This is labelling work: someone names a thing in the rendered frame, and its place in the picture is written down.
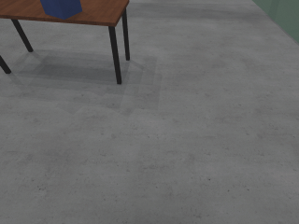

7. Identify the carton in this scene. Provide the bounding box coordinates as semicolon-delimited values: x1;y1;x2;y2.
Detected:
40;0;82;20

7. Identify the table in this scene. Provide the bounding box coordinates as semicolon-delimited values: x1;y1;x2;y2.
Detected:
0;0;130;85

